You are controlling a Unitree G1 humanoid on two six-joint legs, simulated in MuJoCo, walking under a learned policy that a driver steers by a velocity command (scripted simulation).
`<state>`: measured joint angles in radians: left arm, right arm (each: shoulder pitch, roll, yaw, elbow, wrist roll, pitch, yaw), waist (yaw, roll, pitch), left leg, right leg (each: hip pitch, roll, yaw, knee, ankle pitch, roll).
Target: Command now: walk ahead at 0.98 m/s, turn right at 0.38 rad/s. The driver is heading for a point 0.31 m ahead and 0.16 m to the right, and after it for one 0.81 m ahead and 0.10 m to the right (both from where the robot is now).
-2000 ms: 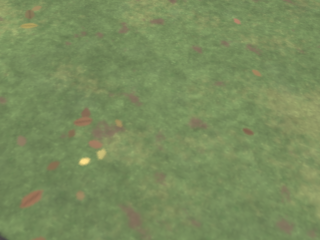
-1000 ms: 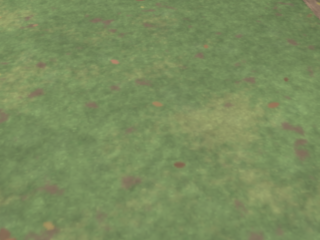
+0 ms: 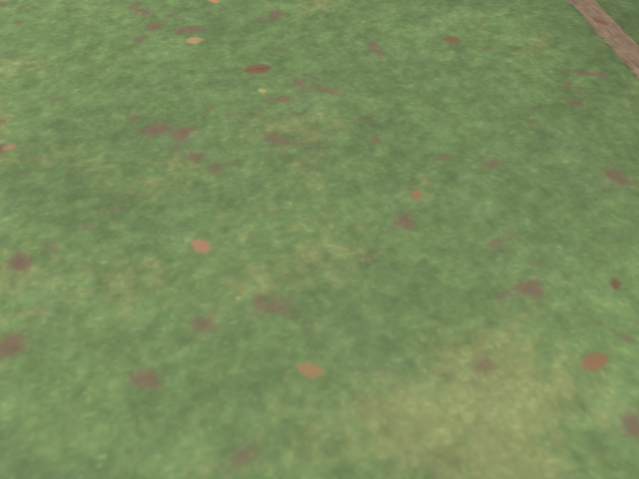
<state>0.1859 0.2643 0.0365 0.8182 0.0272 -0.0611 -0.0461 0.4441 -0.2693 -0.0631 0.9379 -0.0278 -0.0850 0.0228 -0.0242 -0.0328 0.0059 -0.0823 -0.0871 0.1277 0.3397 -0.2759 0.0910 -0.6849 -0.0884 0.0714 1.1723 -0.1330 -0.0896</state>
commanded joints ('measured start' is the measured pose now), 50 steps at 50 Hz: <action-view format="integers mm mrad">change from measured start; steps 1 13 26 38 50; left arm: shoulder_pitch -78 379 271 85 -80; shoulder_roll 19 217 160 158 103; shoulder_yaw -10 67 61 26 0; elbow -74 69 54 -18 -98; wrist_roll -10 -21 -42 -58 -16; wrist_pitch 7 20 -49 -1 1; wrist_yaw -13 28 32 57 23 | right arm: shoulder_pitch -62 -121 -507 -154 -236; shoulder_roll -75 -159 -22 -99 -185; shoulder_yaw -4 -12 81 10 -8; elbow -68 -86 -370 -219 -102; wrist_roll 6 -35 -17 36 55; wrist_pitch -46 13 8 -53 -24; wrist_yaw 4 -56 9 -11 -26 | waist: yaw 29 267 95 -76 32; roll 87 37 39 31 113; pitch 153 -152 102 -193 -82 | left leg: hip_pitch -164 -153 -349 293 -93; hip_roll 245 184 158 422 277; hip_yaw -104 74 -61 -469 -146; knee -313 970 325 68 -19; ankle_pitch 121 488 428 793 664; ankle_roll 21 -49 -117 167 70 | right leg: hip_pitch -56 845 359 18 388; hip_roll -9 123 111 106 76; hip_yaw -19 -34 230 88 -13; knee -157 -544 -1061 276 -631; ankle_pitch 164 -124 369 -355 219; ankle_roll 6 -189 -163 90 59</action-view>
